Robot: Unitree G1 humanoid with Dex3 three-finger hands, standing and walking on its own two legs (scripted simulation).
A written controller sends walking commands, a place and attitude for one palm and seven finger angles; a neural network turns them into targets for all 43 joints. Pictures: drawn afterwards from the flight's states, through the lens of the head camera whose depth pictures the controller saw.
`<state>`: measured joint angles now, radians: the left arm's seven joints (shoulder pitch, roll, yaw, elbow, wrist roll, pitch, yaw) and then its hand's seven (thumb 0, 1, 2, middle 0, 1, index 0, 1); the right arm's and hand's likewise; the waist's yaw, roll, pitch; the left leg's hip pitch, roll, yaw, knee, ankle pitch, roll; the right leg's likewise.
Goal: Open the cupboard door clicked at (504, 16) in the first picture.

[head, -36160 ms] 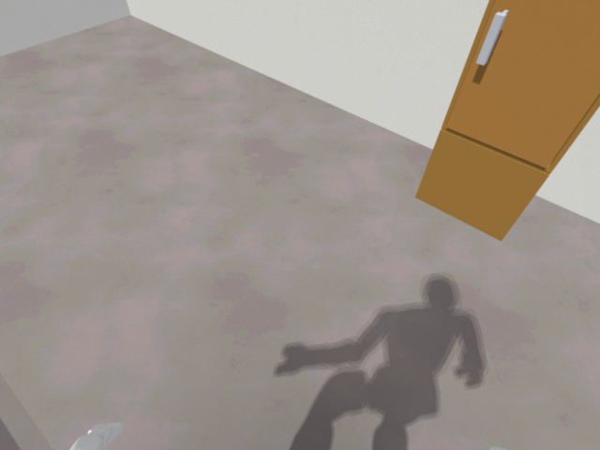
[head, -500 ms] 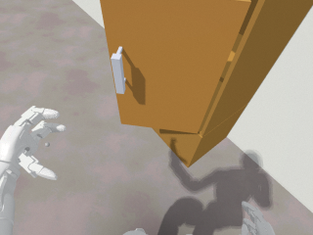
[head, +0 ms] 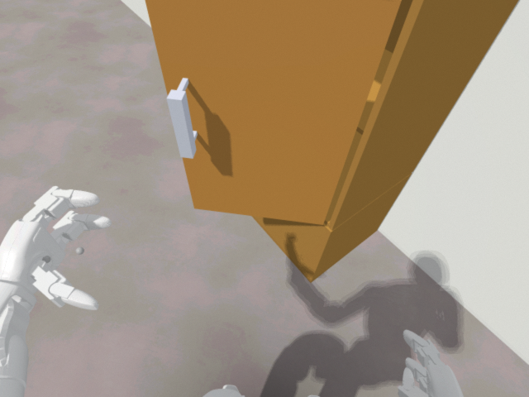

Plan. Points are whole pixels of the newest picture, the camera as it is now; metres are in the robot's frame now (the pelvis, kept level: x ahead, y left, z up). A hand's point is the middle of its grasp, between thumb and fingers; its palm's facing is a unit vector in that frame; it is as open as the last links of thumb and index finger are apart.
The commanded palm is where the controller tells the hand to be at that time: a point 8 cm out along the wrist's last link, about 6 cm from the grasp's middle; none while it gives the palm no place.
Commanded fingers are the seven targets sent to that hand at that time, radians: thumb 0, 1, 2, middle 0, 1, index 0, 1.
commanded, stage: move the hooked fingers beside the handle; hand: left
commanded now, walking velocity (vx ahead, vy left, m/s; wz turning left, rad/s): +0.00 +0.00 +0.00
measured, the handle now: (186, 119) +0.59 +0.20 +0.05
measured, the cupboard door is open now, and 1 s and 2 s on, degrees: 45 45 45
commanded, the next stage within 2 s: none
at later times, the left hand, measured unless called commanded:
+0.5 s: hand (115, 196) +0.38 +0.26 +0.07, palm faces -0.05 -1.00 -0.01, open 13.9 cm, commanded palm +0.35 +0.32 +0.07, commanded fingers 0.00 -0.50 0.30 -0.30 -1.20 -0.30 -1.20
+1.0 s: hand (128, 164) +0.45 +0.26 +0.06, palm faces -0.08 -1.00 +0.01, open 14.0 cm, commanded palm +0.44 +0.31 +0.06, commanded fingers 0.00 -0.50 0.30 -0.30 -1.20 -0.30 -1.20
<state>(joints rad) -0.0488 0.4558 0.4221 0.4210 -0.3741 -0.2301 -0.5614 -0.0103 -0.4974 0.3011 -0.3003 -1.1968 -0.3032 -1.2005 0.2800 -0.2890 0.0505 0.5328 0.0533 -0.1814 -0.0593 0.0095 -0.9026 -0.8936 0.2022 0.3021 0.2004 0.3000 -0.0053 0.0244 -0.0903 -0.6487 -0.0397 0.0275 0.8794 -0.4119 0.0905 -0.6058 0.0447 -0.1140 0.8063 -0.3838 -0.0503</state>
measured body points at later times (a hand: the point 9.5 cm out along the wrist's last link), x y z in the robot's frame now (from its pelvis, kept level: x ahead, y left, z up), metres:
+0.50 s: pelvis +0.01 -0.02 -0.01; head +0.09 -0.01 +0.44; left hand +0.38 +0.31 +0.07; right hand +0.10 -0.30 -0.10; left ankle +0.01 +0.06 -0.70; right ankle +0.01 -0.09 -0.70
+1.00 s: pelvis +0.01 +0.01 -0.02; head +0.12 +0.03 +0.42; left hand +0.45 +0.32 +0.07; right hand +0.07 -0.27 -0.11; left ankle +0.01 +0.06 -0.70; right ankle +0.01 -0.09 -0.70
